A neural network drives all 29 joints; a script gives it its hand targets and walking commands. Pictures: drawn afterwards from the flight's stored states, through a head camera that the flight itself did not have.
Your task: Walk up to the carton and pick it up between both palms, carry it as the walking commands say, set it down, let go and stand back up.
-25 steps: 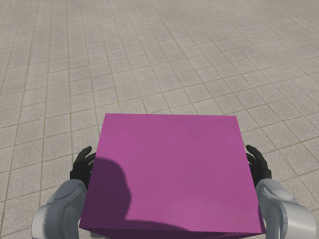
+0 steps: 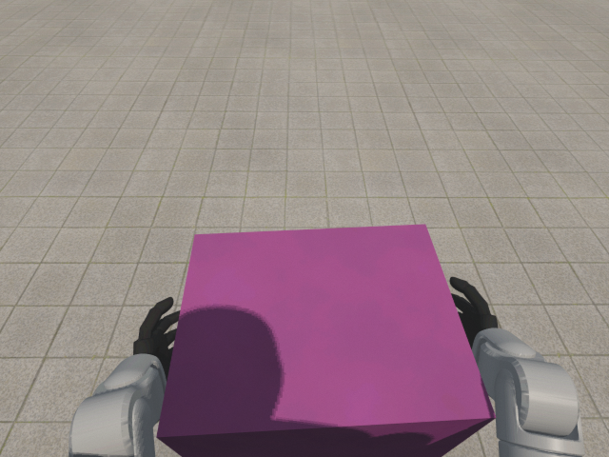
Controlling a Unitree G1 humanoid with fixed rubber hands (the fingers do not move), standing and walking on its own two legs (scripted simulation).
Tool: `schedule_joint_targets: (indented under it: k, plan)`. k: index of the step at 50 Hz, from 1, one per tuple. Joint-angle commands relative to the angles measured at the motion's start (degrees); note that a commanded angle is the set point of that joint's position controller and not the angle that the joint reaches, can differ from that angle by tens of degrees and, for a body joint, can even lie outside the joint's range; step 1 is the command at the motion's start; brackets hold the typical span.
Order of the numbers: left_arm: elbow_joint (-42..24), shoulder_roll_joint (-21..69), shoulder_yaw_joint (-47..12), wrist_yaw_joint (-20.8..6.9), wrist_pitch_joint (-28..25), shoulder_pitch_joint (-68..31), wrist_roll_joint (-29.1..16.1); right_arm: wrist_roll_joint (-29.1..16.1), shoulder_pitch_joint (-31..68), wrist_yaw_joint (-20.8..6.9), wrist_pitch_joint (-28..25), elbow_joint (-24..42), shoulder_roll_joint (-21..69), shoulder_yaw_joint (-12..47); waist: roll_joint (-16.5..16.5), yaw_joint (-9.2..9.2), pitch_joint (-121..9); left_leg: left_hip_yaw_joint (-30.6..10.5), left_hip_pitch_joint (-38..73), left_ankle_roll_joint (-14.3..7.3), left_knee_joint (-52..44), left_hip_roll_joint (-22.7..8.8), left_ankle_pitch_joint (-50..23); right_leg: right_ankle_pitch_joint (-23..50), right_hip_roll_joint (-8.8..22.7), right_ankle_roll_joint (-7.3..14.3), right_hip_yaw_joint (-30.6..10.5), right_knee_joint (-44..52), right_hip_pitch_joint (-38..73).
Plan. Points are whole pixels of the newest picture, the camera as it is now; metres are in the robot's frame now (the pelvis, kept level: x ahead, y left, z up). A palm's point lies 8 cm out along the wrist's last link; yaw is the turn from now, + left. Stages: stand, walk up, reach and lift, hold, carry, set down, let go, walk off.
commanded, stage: carry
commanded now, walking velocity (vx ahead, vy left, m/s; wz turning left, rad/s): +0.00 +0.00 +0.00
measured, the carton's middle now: (315, 359) +0.26 +0.01 +0.00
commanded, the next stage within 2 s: none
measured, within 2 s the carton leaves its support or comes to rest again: neither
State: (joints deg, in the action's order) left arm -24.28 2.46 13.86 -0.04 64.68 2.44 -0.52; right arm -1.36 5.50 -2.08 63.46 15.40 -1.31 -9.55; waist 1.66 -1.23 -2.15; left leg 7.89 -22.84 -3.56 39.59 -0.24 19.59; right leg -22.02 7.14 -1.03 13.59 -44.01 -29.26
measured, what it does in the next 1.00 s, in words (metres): steps on the spot: right foot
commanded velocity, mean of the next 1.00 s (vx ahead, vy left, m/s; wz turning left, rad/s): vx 0.00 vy -0.02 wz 0.07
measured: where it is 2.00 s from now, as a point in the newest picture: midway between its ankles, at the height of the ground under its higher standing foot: outside the picture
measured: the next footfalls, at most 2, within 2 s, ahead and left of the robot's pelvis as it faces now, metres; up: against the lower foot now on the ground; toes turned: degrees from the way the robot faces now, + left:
right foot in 0.20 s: +0.02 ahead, -0.18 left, +0.00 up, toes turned -8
left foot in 1.32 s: -0.01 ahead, +0.03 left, +0.00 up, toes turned +18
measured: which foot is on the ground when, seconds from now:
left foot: down 0.00-1.00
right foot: up 0.00-0.18, down 0.20-1.00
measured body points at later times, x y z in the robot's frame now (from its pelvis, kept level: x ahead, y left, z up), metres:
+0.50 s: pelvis -0.06 -0.06 +0.01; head -0.08 -0.09 +0.46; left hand +0.19 +0.11 +0.08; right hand +0.19 -0.27 +0.07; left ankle +0.01 +0.08 -0.72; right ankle -0.02 -0.17 -0.72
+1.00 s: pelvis -0.06 -0.06 +0.01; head -0.06 -0.07 +0.46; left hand +0.18 +0.14 +0.07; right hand +0.20 -0.24 +0.06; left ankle +0.01 +0.08 -0.72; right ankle -0.02 -0.18 -0.72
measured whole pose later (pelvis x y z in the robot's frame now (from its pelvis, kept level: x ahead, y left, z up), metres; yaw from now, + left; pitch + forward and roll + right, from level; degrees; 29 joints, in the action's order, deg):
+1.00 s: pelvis -0.06 -0.06 +0.01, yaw +2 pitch +1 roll +0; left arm -21.6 1.7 13.6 -0.7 66.1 -1.5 -1.6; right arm -0.1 3.8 -1.1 65.9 19.9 -0.3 -11.4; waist -2.2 -0.7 -1.5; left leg 3.8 -23.9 1.4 32.1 -4.4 9.0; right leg -14.5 4.1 0.3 8.5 -34.7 -20.8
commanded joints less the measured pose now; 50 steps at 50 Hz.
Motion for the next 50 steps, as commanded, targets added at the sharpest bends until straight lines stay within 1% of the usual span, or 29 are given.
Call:
schedule_joint_targets:
  k: [1, 2, 3, 4, 5, 6, 8, 9, 10, 11, 12, 14, 16, 17, 18, 19, 20, 23, 24, 26, 28, 30, 34, 37, 39, 40, 42, 45, 50]
  plan:
    - [-13.22, 40.69, -50.53, -13.44, -0.81, -39.06, -20.29, -13.88, 21.1, -8.38, -1.32, 13.11, 46.26, 39.23, -8.55, 3.26, -13.88, -20.38, 13.85, -2.93, -18.55, -19.61, -31.59, -4.37, 0.91, -2.59, -9.5, -7.89, -3.82]
    - [-14.02, 42.29, -51.3, -13.93, -1.26, -38.89, -21.7, -13.8, 24.33, -7.67, -1.92, 16.58, 46.36, 39.8, -5.45, 3.12, -17.4, -17.63, 11.81, -3.68, -19.99, -18.68, -16.7, -1.35, 0.41, -2.63, -10.39, -8.13, 0.62]
    - [-15.16, 41.23, -51.27, -14.01, -1.58, -41.29, -22.55, -13.71, 26.43, -7.51, -2.09, 19.22, 45.97, 40.54, -6.93, 2.78, -16.57, -13.54, 8.98, -1.94, -21.99, -15.79, -2.49, 3.02, -0.12, -1.95, -9.28, -6.79, 3.2]
    - [-14.48, 42.18, -51.29, -13.75, -1.64, -39.57, -23.06, -13.3, 25.8, -6.85, -1.86, 19.02, 46.36, 40.59, -6.82, 2.62, -15.97, -14.02, 8.51, -1.67, -23.35, -15.14, 3.47, 4.17, -1.06, -2.48, -8.95, -4.19, 2.57]
    - [-14.01, 41.48, -50.7, -13.93, -1.6, -38.81, -23.07, -13.19, 25.8, -6.57, -2.01, 20.44, 46.16, 41.41, -3.89, 2.65, -16.41, -14.97, 7.82, -1.61, -22.96, -15.09, 4.2, 4.08, -1.95, -2.01, -8.44, -3.05, 5.45]
    - [-12.63, 41.05, -51.01, -13.99, -1.28, -35.34, -22.65, -12.22, 22.4, -6.41, -1.7, 19.49, 44.15, 41.2, -9.14, 2.37, -15.69, -12.32, 9.11, -0.48, -20.97, -13.27, 1.21, 3.83, -1.17, -2.12, -9.17, 2.56, 6.08]
    - [-10.81, 40.91, -49.54, -14.21, -1.09, -32.03, -22.15, -11.84, 20.84, -6.06, -1.39, 19.93, 43.19, 42.47, -5.96, 1.24, -19.01, -12.24, 9.85, -0.18, -15.84, -13.72, -9.26, 6.79, -1.58, -1.92, -7.44, 14.4, 12.61]
    - [-10.85, 39.74, -49.06, -13.82, -0.89, -29.57, -21.15, -11.49, 19.38, -6.04, -0.99, 18.54, 42.71, 41.75, -9.76, 1.03, -20.99, -10.28, 10.79, 1.12, -13.35, -10.37, -11.97, 10.6, -1.17, -1.67, -8.27, 17.61, 15.48]
    - [-10.44, 37.27, -47.37, -13.76, -0.64, -29.76, -20.05, -11.7, 18.73, -6.06, -0.71, 17.37, 43.53, 42.38, -3.7, 1.25, -21.51, -9.29, 7.55, 2.67, -11.01, -9.69, -10.82, 14.38, 2.92, -1.53, -10.93, 19.46, 20.01]
    - [-10.77, 38.04, -48.0, -13.53, -0.68, -31.55, -20.24, -12.21, 19.48, -6.14, -0.14, 16.64, 44.42, 42.79, 3.85, 2.05, -20.74, -7.18, 6.31, 3.91, -8.35, -7.02, -12.13, 25.99, 6.82, -0.86, -14.93, 17.46, 20.9]
    - [-11.57, 36.31, -47.32, -13.59, -0.76, -31.06, -19.61, -11.55, 17.43, -6.28, -0.12, 16.09, 44.35, 43.14, 6.83, 2.01, -21.06, -6.39, 4.42, 4.88, -8.17, -6.12, -10.64, 32.97, 7.16, -0.02, -13.63, 15.83, 23.58]
    - [-6.51, 36.57, -44.28, -12.88, -0.05, -26.61, -15.2, -12.84, 20.2, -7.85, 0.88, 14.02, 44.33, 42.31, 3.41, 1.51, -18.56, -4.25, 8.79, 5.94, -8.82, -5.38, -10.0, 21.29, 6.16, 1.84, -13.95, 17.47, 14.07]
    - [-7.56, 37.52, -44.55, -12.36, 0.12, -28.13, -14.25, -14.58, 23.15, -8.78, 0.77, 16.32, 43.99, 43.58, -1.08, 1.39, -16.08, -6.77, 7.89, 5.57, -11.74, -7.74, -7.28, 6.54, 4.43, 0.3, -12.56, 19.04, 11.12]
    - [-10.26, 37.89, -45.47, -12.21, -0.16, -33.77, -15.66, -16.17, 28.57, -8.98, 0.59, 16.85, 46.06, 44.4, -0.18, 1.3, -12.87, -6.86, 7.32, 6.3, -11.85, -7.33, -8.46, 3.64, 3.63, 0.16, -12.3, 20.35, 10.53]
    - [-8.08, 36.46, -44.07, -12.02, 0.26, -29.93, -14.37, -16.02, 25.22, -9.34, 1.11, 15.6, 44.92, 44.65, -0.06, 1.03, -12.24, -7.26, 3.97, 5.73, -13.39, -8.14, -6.62, 2.23, 4.13, -0.37, -12.49, 20.49, 11.61]
    - [-6.41, 37.89, -44.1, -11.95, 0.45, -32.79, -14.09, -16.88, 30.85, -9.63, 1.19, 15.27, 46.04, 44.75, 3.27, 1.04, -10.01, -7.57, 2.07, 5.91, -13.97, -7.42, -3.37, -2.56, 3.59, -0.15, -12.06, 21.79, 11.56]
    - [-6.92, 37.16, -44.32, -12.28, 0.33, -31.32, -14.11, -17.23, 31.14, -9.9, 1.19, 16.59, 44.26, 44.66, 0.32, 1.08, -10.39, -5.98, 3.33, 6.73, -14.08, -6.65, -2.26, -5.68, 3.9, -0.12, -12.72, 22.45, 9.99]
    - [-7.91, 38.54, -44.72, -11.73, 0.48, -35.26, -14.4, -17.76, 30.94, -10.18, 1.75, 13.65, 46.3, 43.99, -0.15, 1.43, -10.15, -4.99, 6.52, 6.49, -12.48, -5.84, -3.93, -7.71, 4.01, 0.96, -14.69, 23.79, 7.7]
    - [-5.45, 37.21, -43.76, -11.9, 0.65, -31.45, -13.21, -17.4, 30.18, -10.2, 1.77, 15.75, 44.32, 44.73, 3.66, 1.41, -8.12, -6.05, 4.96, 6.16, -13.07, -6.79, -3.97, -7.89, 4.28, 0.6, -14.52, 24.1, 7.16]
    - [-7.22, 37.47, -44.38, -12.37, 0.68, -35.24, -14.34, -16.81, 31.3, -10.24, 2.09, 13.19, 45.58, 43.65, 3.36, 1.36, -8.7, -3.34, 6.93, 7.11, -10.46, -4.13, -3.64, -14.8, 5.15, 0.9, -15.86, 26.52, 4.43]
    - [-5.43, 38.14, -42.98, -12.55, 1.06, -32.21, -14.12, -16.27, 29.37, -9.73, 2.5, 12.6, 45.54, 43.75, 9.28, 0.9, -10.12, -2.16, 6.9, 6.32, -3.66, -2.6, -1.63, -17.58, 6.5, 1.65, -16.88, 28.34, 2.63]
    - [-8.16, 39.18, -44.08, -12.32, 1.09, -35.18, -16.37, -17.76, 32.41, -9.14, 2.28, 14.87, 47.01, 45.1, 5.61, 1.21, -9.96, -2.33, 7.51, 5.98, -4.31, -3.07, -3.44, -14.56, 6.47, 2.08, -16.3, 27.65, 2.33]
    - [-10.95, 40.28, -46.21, -12.24, 1.06, -37.14, -17.31, -16.48, 28.89, -8.6, 2.03, 15.5, 47.73, 44.29, 2.01, 1.48, -17.62, -5.25, 7.99, 6.03, -9.67, -6.29, -10.89, 4.06, 3.18, 1.53, -11.92, 18.51, 10.24]
    - [-10.64, 39.78, -46.64, -12.65, 1.11, -34.27, -16.57, -16.08, 27.29, -8.87, 2.01, 15.15, 47.03, 43.69, -1.86, 1.24, -17.65, -7.41, 8.43, 5.58, -12.34, -8.07, -8.22, -0.33, 2.12, 0.42, -11.23, 18.49, 10.75]
    - [-9.28, 40.77, -46.72, -12.73, 1.28, -34.96, -17.1, -16.14, 28.96, -8.68, 1.31, 16.78, 46.7, 43.67, -4.89, 1.17, -18.35, -7.53, 8.29, 5.55, -12.06, -8.27, -8.82, 4.83, 1.95, 0.54, -11.8, 17.3, 11.97]
    - [-11.09, 40.24, -47.08, -12.83, 0.84, -35.51, -17.78, -15.84, 28.43, -8.38, 1.25, 17.48, 46.37, 44.2, -2.83, 1.41, -16.81, -6.69, 8.57, 6.05, -11.33, -8.35, -12.4, 6.89, 2.39, 0.28, -11.63, 17.89, 11.21]
    - [-11.15, 40.07, -47.95, -13.1, 0.63, -35.59, -17.61, -15.59, 28.72, -8.03, 1.08, 18.12, 46.57, 43.93, -5.37, 1.24, -19.24, -6.91, 9.5, 5.31, -10.83, -8.59, -13.44, 11.01, 2.6, 0.55, -11.13, 17.06, 13.62]
    - [-11.11, 39.9, -47.57, -12.82, 0.57, -36.34, -17.61, -14.57, 23.61, -8.36, 1.91, 14.06, 46.89, 43.02, -1.38, 1.31, -16.78, -7.2, 10.04, 5.2, -12.55, -8.72, -8.31, 2.3, 1.52, 0.74, -11.53, 19.12, 9.76]
    - [-8.95, 40.21, -47.25, -12.94, 0.63, -34.0, -17.74, -15.42, 28.28, -8.27, 0.9, 17.76, 46.17, 43.33, -7.98, 1.2, -17.71, -15.13, 6.28, 3.01, -15.43, -13.98, -13.19, 5.92, -0.5, -0.43, -5.99, 11.26, 13.87]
